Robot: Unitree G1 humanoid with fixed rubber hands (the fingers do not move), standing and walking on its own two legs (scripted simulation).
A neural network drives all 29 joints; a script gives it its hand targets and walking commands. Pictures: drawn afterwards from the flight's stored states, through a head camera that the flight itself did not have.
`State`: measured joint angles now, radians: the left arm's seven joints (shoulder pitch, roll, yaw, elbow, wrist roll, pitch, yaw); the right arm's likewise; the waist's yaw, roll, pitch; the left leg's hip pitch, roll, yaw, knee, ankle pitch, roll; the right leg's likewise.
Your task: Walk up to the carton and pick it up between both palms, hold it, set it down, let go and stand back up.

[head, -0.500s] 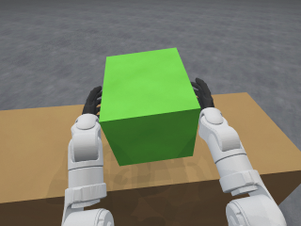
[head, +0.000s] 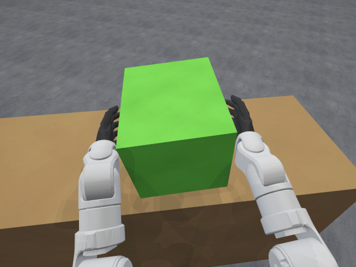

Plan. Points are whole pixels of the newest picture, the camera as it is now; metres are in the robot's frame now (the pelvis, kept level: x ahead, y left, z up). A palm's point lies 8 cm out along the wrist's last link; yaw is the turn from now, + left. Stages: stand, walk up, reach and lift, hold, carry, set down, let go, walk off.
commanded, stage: hold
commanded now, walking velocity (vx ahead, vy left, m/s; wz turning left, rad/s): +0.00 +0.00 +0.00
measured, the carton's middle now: (175, 126) +0.39 +0.01 +0.14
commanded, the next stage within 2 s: none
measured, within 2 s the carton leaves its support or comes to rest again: neither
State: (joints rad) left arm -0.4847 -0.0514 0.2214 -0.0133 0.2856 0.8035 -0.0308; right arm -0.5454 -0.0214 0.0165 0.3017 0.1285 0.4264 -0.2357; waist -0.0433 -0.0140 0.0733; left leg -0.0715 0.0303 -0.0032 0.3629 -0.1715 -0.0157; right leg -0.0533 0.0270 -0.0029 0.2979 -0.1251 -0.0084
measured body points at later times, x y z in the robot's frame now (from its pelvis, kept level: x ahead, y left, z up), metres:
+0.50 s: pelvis +0.00 +0.00 +0.00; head -0.05 +0.01 +0.45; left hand +0.36 +0.14 +0.23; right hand +0.37 -0.15 +0.22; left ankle +0.02 +0.13 -0.75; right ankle +0.03 -0.11 -0.75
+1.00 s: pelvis +0.01 +0.00 +0.00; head -0.02 +0.01 +0.45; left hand +0.37 +0.16 +0.18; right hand +0.38 -0.13 +0.18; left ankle +0.02 +0.13 -0.75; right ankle +0.03 -0.11 -0.75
